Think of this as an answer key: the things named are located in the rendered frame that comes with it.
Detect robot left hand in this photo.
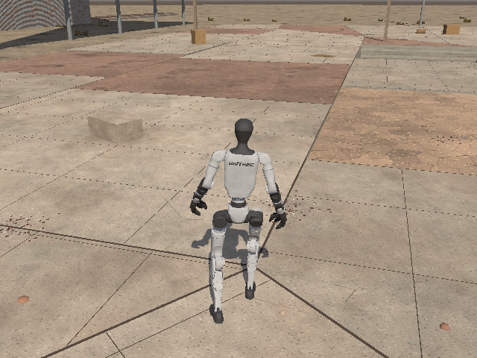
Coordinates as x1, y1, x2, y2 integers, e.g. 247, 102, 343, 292
190, 200, 207, 216

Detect robot left forearm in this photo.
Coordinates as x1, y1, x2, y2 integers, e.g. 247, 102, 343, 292
192, 178, 208, 203

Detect right robot shin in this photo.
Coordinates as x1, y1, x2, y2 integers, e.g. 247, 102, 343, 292
247, 241, 259, 290

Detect robot right foot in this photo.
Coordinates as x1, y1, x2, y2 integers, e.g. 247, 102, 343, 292
245, 282, 256, 300

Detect robot right upper arm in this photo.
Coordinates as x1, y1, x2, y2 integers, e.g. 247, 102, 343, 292
258, 152, 277, 195

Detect robot left upper arm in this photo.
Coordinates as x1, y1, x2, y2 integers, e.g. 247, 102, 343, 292
202, 150, 227, 189

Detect robot right forearm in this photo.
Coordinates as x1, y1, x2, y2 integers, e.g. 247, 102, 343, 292
270, 183, 285, 214

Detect robot right hand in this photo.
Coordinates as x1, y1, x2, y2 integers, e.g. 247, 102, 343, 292
269, 212, 287, 229

